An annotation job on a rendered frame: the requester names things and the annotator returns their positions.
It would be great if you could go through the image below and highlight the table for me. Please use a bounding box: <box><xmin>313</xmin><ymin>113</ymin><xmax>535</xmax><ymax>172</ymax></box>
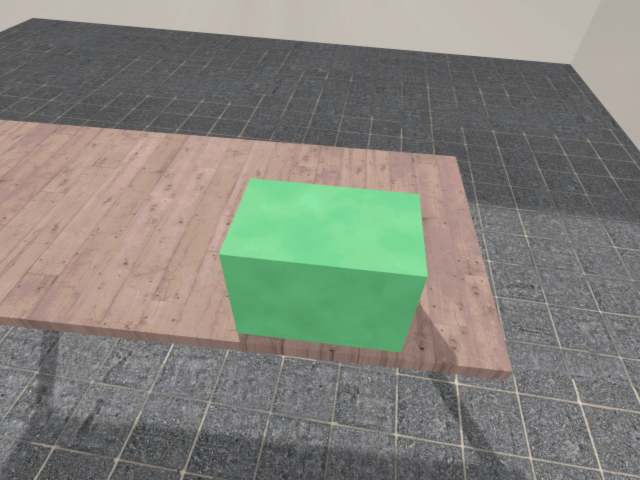
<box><xmin>0</xmin><ymin>120</ymin><xmax>513</xmax><ymax>380</ymax></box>

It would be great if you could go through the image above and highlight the carton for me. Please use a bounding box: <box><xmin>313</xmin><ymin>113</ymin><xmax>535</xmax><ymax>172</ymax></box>
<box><xmin>219</xmin><ymin>178</ymin><xmax>428</xmax><ymax>352</ymax></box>

